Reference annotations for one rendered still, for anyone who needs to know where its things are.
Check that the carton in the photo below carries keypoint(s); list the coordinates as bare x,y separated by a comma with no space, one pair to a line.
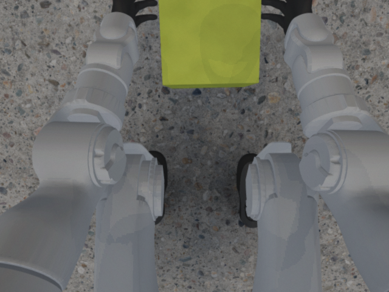
210,43

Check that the robot right foot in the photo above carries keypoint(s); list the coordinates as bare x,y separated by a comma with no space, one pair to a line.
241,174

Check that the left robot upper arm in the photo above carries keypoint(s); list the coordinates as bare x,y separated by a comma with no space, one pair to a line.
42,237

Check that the robot foot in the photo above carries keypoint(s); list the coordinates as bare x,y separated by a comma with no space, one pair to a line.
161,161
241,174

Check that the robot left foot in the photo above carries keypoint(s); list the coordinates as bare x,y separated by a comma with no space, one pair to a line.
161,161

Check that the left robot forearm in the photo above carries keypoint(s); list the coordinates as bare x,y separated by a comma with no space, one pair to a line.
104,78

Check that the right robot upper arm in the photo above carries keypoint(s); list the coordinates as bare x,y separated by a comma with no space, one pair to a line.
350,170

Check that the right robot forearm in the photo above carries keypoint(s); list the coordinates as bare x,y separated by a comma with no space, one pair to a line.
321,80

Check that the robot right hand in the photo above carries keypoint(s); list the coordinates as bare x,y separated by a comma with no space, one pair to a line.
290,9

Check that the robot left hand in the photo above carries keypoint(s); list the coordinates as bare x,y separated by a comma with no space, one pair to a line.
131,8

